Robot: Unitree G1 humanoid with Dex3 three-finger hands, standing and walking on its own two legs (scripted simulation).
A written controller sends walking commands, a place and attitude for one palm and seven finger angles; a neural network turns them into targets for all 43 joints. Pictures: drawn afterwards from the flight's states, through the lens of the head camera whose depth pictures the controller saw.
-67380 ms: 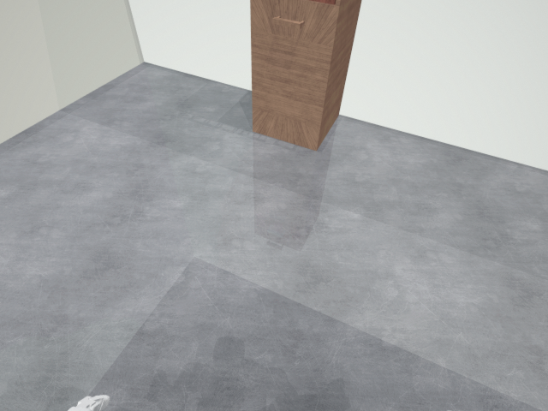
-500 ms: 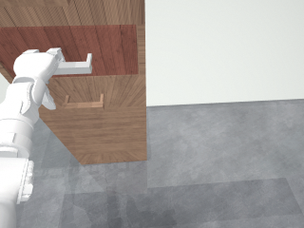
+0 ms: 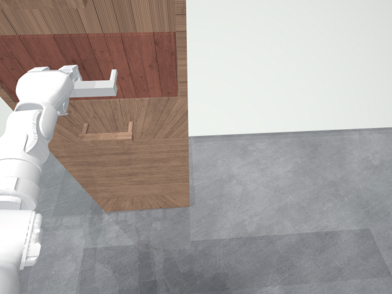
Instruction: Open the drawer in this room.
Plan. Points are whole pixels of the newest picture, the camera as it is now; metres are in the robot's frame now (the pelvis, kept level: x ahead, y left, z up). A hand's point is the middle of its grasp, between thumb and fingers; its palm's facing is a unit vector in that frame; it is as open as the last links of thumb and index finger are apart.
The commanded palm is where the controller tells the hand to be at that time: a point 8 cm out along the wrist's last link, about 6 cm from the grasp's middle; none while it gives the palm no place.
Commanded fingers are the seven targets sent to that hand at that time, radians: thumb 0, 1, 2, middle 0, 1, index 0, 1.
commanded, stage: pull the drawer open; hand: left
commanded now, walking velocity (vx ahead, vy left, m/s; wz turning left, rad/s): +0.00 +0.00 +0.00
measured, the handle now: (83, 82) +0.52 +0.24 +0.13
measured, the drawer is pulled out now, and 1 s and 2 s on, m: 0.00 0.03 0.15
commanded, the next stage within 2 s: none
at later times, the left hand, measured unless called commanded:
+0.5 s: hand (57, 113) +0.45 +0.28 +0.10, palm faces -0.03 -0.02 -1.00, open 5.6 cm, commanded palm +0.43 +0.28 +0.16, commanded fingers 0.00 0.90 0.90 -0.40 -1.35 -0.40 -1.35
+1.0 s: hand (56, 119) +0.44 +0.28 +0.10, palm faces -0.01 -0.02 -1.00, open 5.7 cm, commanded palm +0.39 +0.27 +0.16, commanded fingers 0.00 0.90 0.90 -0.40 -1.35 -0.40 -1.35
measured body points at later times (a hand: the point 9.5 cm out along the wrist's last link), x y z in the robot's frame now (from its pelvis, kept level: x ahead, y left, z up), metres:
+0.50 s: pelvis +0.01 +0.00 +0.00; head +0.07 +0.00 +0.45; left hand +0.45 +0.28 +0.16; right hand +0.11 -0.27 -0.12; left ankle -0.01 +0.12 -0.71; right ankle -0.02 -0.14 -0.71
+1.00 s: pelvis +0.00 +0.00 +0.01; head +0.06 -0.01 +0.45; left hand +0.43 +0.28 +0.15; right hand +0.04 -0.27 -0.12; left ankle -0.01 +0.12 -0.71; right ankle -0.02 -0.14 -0.71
